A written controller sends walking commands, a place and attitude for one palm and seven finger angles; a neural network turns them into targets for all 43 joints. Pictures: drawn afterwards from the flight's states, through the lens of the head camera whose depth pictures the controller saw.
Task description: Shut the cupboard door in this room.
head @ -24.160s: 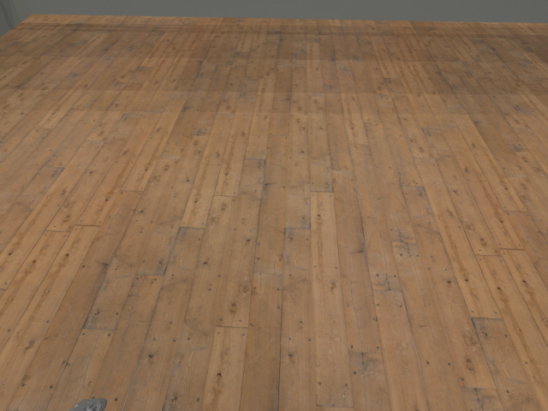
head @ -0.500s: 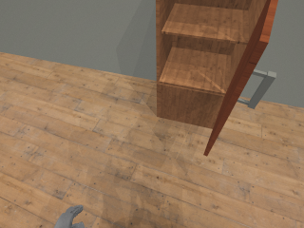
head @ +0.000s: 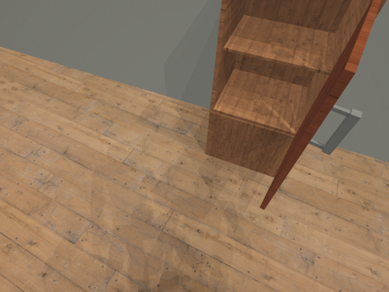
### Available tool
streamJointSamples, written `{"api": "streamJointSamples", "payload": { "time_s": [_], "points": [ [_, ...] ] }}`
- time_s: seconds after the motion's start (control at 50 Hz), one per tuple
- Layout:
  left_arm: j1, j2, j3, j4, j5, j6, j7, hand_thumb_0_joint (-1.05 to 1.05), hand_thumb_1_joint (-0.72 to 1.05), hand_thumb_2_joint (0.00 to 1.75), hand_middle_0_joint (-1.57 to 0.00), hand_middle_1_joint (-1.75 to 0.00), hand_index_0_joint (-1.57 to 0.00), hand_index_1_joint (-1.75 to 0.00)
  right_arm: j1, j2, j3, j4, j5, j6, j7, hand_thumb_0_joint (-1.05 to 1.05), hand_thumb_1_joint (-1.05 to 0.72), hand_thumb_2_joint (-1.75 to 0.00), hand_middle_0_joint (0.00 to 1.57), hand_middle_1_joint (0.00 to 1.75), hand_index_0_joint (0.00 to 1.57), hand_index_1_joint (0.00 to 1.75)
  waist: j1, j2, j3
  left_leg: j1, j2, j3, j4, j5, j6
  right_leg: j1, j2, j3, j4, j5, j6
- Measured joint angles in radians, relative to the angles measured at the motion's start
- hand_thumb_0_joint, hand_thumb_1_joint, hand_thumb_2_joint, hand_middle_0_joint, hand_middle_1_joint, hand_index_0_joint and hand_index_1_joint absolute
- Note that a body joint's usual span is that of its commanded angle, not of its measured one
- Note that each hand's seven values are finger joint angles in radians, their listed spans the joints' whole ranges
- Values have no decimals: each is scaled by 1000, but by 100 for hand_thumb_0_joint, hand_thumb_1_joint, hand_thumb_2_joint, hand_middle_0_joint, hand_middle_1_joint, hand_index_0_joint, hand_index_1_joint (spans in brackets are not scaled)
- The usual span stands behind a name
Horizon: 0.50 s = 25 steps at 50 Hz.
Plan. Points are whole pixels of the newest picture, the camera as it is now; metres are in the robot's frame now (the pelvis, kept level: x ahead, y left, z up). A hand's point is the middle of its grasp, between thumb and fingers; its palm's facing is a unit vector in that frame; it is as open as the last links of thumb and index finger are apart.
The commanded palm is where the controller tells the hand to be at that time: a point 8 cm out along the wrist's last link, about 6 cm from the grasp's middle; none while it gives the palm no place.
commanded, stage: turn or walk to find it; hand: left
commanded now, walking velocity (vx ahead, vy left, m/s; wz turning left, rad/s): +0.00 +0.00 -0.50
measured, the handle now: (331, 130) +0.48 -0.26 +0.07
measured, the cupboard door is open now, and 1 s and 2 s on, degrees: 79 79 79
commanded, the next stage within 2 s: stand and wait in 0.38 s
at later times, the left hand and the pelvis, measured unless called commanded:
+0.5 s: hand out of the picture +0.09 +0.18 -0.16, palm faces -0.18 -0.94 -0.28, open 7.4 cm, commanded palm none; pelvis -0.02 -0.02 +0.00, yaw -13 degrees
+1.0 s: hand out of the picture +0.12 +0.18 -0.17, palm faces -0.33 -0.92 -0.20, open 7.4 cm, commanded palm none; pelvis +0.01 +0.02 +0.01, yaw -20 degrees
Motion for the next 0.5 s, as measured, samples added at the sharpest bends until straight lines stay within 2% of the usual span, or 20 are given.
{"api": "streamJointSamples", "payload": {
  "time_s": [0.02, 0.06, 0.1, 0.14, 0.18, 0.22, 0.24, 0.26, 0.3, 0.34, 0.4, 0.5],
  "points": [
    [-1, 4, 3, 1, -1, 7, -4, 1, 90, 90, -20, -30, -20, -30, -1, 8, 0, -4, -2, -1, -3, 0, -91, -90, 20, 30, 20, 30, 0, -10, 2, 1, 0, 12, 6, 0, 0, -11, -1, 11, 22, -2, 10],
    [-9, 13, 12, -4, 1, 24, -13, 1, 90, 90, -20, -30, -20, -30, 2, 19, -3, -15, -6, -1, -7, 0, -91, -90, 20, 30, 20, 30, -2, -23, 5, 5, 0, 35, 20, -5, 4, -54, -9, 24, 142, -89, 31],
    [-24, 21, 24, -18, 4, 38, -17, 1, 90, 90, -20, -30, -20, -30, 9, 24, -7, -24, -11, 3, -7, 0, -91, -90, 20, 30, 20, 30, -5, -22, 9, 7, 6, 53, 35, -14, 4, -98, -19, 28, 278, -171, 44],
    [-41, 27, 35, -41, 7, 41, -19, 1, 90, 90, -20, -30, -20, -30, 16, 22, -13, -29, -17, 8, -3, 0, -90, -90, 20, 30, 21, 30, -7, -10, 15, 5, 19, 66, 53, -24, -2, -116, -35, 18, 336, -201, 53],
    [-55, 32, 40, -67, 9, 34, -23, 1, 91, 90, -20, -30, -20, -30, 21, 12, -21, -32, -19, 14, 1, 0, -90, -90, 20, 30, 21, 30, -9, 10, 19, -2, 38, 79, 84, -42, -14, -104, -48, 0, 300, -181, 60],
    [-60, 42, 43, -95, 11, 17, -27, 1, 91, 90, -20, -30, -20, -30, 29, -1, -28, -40, -17, 19, 7, 0, -90, -90, 20, 30, 21, 30, -11, 26, 18, -28, 60, 92, 151, -79, -30, -63, -56, -17, 175, -63, 57],
    [-67, 45, 44, -103, 14, 6, -24, 1, 91, 90, -20, -30, -20, -30, 28, -11, -33, -43, -13, 22, 9, 0, -90, -90, 20, 30, 21, 30, -13, 38, 20, -62, 76, 88, 221, -100, -26, -67, -46, -22, 170, -56, 35],
    [-79, 46, 42, -108, 13, -3, -19, 1, 91, 90, -19, -30, -20, -30, 25, -22, -37, -48, -7, 30, 9, 0, -90, -90, 20, 30, 21, 30, -18, 50, 29, -105, 77, 59, 313, -147, -22, -75, -36, -25, 186, -71, 15],
    [-94, 44, 39, -122, 11, -10, -10, 1, 91, 90, -19, -30, -20, -30, 16, -42, -41, -54, -2, 45, 6, 0, -91, -90, 20, 30, 21, 30, -19, 56, 42, -189, 48, 1, 492, -205, -15, -76, -26, -16, 180, -81, -10],
    [-102, 42, 38, -134, 10, -5, -6, 0, 91, 90, -19, -30, -20, -30, 4, -58, -43, -62, -3, 50, 8, 1, -91, -90, 20, 30, 20, 30, -19, 53, 49, -257, 25, -24, 605, -172, -14, -65, -17, 3, 136, -54, -12],
    [-106, 44, 34, -142, 11, 4, -6, 0, 90, 90, -20, -30, -20, -30, -6, -72, -42, -81, -6, 47, 14, 1, -91, -90, 20, 30, 20, 30, -26, 41, 46, -309, 11, -30, 629, -107, -19, -49, -7, 36, 64, -4, -12],
    [-110, 49, 25, -151, 14, 5, -10, 1, 90, 90, -20, -30, -20, -30, 0, -85, -34, -98, -8, 40, 19, 0, -91, -90, 20, 30, 20, 30, -40, 29, 22, -313, -2, -45, 540, -57, -19, -27, 10, 72, -7, 39, -4]
  ]
}}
